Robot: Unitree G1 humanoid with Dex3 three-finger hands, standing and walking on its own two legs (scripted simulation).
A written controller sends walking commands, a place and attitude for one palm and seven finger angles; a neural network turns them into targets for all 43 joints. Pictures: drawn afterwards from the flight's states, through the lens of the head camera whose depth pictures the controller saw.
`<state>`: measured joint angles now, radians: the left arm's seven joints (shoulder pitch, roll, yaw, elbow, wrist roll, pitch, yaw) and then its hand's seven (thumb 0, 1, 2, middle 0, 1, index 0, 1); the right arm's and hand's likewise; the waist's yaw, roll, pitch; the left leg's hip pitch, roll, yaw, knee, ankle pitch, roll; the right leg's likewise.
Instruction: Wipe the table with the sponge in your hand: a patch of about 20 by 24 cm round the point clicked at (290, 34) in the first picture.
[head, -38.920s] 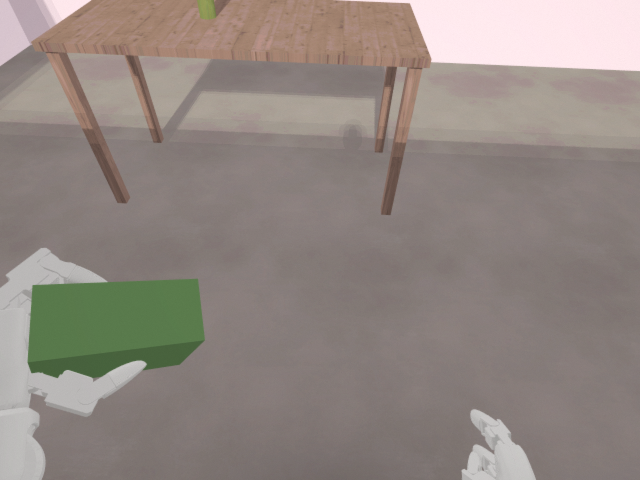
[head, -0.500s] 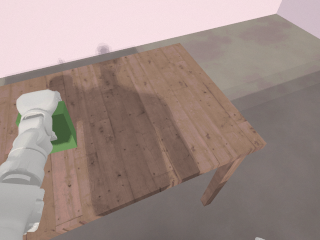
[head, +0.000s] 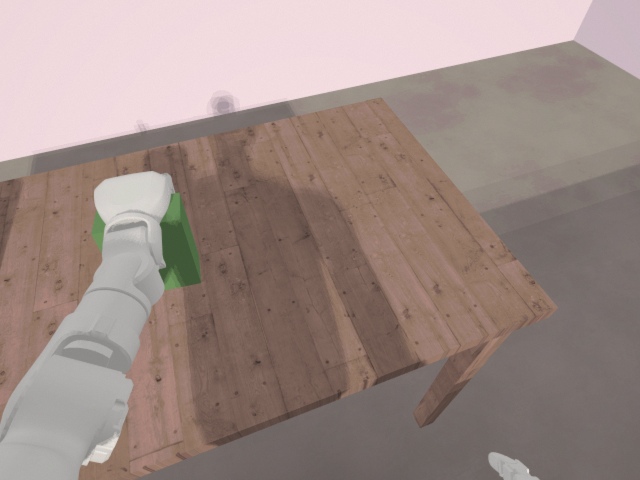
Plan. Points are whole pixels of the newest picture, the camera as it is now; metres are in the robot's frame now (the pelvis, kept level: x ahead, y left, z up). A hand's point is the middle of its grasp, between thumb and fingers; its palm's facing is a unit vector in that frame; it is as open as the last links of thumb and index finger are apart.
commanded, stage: slide across to the middle lane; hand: left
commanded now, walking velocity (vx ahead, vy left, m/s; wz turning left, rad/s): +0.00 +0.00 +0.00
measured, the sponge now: (156, 257) +0.41 +0.28 +0.01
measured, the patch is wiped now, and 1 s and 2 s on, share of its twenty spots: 0.35 0.40 0.75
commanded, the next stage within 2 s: wipe back along the middle lane in 0.16 s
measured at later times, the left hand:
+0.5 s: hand (187, 234) +0.41 +0.22 +0.06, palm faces -0.05 -0.01 -1.00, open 10.1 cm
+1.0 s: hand (190, 260) +0.37 +0.20 +0.06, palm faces -0.01 -0.03 -1.00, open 10.1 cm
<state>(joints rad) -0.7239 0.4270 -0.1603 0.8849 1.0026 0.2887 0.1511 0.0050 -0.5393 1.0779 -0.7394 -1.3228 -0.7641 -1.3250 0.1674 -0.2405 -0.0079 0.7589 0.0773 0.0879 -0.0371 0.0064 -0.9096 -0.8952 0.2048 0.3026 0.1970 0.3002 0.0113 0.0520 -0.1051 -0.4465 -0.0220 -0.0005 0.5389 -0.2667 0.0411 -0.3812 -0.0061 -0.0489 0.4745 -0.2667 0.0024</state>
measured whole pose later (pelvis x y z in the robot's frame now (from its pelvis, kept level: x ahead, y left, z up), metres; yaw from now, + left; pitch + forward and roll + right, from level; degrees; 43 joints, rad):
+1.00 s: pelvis +0.01 -0.02 +0.00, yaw -1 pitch +6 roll +0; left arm -0.43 0.28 -0.26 0.52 1.00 0.50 0.18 0.00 -0.49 1.06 -0.69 -1.36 -0.71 -1.37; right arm 0.09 -0.27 0.01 0.69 0.09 0.17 -0.02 0.01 -0.91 -0.90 0.20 0.30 0.20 0.30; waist 0.05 0.07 -0.12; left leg -0.33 0.00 0.01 0.49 -0.27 0.02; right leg -0.28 0.01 -0.04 0.47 -0.29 -0.02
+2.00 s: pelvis -0.01 -0.03 +0.00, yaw -2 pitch +1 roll +0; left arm -0.06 0.27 -0.37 0.07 1.02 0.61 0.16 0.01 -0.48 1.06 -0.67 -1.38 -0.69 -1.38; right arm 0.00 -0.26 0.02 0.65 0.10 0.17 0.05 0.01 -0.91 -0.90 0.20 0.30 0.19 0.30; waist 0.09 0.09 -0.09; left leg -0.25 0.00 0.02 0.51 -0.28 0.00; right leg -0.23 0.02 -0.02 0.53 -0.31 -0.04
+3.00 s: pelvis -0.03 -0.05 +0.00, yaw +0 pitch +0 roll +1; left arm -0.38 0.12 -0.50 0.45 0.97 0.63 0.21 -0.01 -0.50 1.06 -0.70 -1.35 -0.73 -1.34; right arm 0.00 -0.24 0.01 0.74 0.09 0.14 0.05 0.01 -0.91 -0.90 0.20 0.30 0.19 0.30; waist 0.09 0.08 -0.11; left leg -0.29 0.01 -0.01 0.52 -0.24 -0.02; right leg -0.27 0.02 -0.05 0.56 -0.29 -0.06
